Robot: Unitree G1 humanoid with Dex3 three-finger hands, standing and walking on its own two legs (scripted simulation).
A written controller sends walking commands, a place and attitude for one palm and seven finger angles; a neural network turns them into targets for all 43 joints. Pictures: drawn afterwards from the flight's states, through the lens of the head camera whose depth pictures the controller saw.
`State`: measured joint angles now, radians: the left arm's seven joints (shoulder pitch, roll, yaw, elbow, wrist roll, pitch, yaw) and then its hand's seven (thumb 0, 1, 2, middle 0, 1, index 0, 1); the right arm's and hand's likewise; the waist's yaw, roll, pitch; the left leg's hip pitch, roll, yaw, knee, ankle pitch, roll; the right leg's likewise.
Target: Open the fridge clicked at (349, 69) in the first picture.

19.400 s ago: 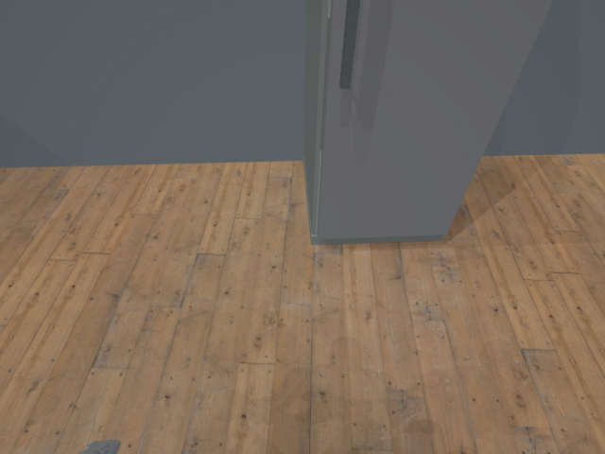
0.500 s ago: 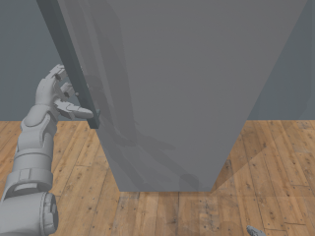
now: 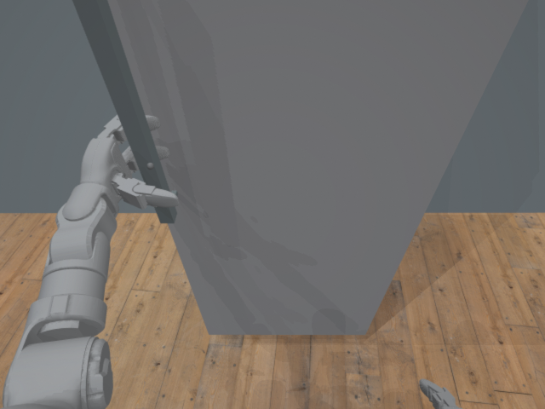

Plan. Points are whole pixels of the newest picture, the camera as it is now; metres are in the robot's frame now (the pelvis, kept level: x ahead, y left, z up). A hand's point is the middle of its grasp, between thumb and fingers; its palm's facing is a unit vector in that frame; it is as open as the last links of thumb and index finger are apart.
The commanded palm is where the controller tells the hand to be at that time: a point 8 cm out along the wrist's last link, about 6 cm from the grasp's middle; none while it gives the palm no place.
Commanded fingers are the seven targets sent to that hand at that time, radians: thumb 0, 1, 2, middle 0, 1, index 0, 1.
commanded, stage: slide the fingers in behind the handle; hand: left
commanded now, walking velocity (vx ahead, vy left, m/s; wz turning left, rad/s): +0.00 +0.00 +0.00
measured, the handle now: (132, 93) +0.46 +0.22 +0.25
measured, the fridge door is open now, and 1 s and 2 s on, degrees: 0 0 0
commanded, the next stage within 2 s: grip the handle and tug to test in 0.32 s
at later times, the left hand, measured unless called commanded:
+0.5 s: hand (157, 162) +0.41 +0.19 +0.17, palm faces +0.06 -1.00 +0.00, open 13.9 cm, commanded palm +0.39 +0.24 +0.17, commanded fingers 0.00 -0.27 0.40 -0.32 -1.23 -0.32 -1.23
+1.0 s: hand (153, 163) +0.41 +0.19 +0.17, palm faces +0.05 -1.00 +0.01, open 7.1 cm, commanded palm +0.38 +0.24 +0.17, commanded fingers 0.00 0.90 0.90 -0.45 -1.40 -0.45 -1.40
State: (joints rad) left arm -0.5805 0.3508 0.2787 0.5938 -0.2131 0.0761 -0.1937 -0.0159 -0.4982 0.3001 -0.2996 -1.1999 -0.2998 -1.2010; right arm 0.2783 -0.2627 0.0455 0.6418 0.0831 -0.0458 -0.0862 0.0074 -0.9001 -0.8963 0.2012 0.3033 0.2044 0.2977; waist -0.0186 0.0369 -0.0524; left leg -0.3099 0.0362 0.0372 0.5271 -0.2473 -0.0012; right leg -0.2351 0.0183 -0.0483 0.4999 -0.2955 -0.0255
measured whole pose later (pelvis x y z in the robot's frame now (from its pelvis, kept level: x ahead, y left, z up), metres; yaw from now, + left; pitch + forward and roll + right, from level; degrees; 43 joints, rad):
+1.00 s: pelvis +0.01 +0.00 +0.00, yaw +0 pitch +2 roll +0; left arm -0.56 0.34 0.27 0.56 -0.21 0.10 -0.18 0.00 0.46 0.71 -0.39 -1.34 -0.40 -1.34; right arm 0.27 -0.26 0.04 0.64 0.08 -0.03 -0.09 0.01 -0.90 -0.90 0.20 0.30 0.20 0.30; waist -0.02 0.03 -0.05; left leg -0.29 0.03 0.04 0.51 -0.25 0.00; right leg -0.21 0.02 -0.05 0.48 -0.30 -0.02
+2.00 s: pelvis +0.03 +0.00 +0.00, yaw -2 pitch +2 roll +0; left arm -0.39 0.32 0.30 0.30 -0.22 0.19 -0.15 0.00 0.71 0.77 -0.32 -1.40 -0.33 -1.40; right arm 0.26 -0.26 0.03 0.60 0.08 -0.02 -0.07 0.01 -0.90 -0.90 0.20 0.30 0.20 0.30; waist -0.02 0.04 -0.07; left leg -0.24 0.04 0.07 0.48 -0.27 0.00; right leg -0.18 0.02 -0.01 0.46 -0.31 -0.02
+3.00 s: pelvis -0.01 -0.02 +0.00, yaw +0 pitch +1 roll +0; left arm 0.32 0.23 0.13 -0.42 -0.09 -0.02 0.11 -0.11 0.57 0.68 -0.45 -1.40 -0.25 -1.38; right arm 0.19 -0.20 0.03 0.52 -0.01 0.06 -0.06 0.01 -0.90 -0.90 0.20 0.30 0.21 0.30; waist -0.03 0.09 -0.01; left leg -0.29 0.05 0.00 0.48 -0.19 -0.01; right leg -0.22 0.03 -0.09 0.46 -0.26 -0.06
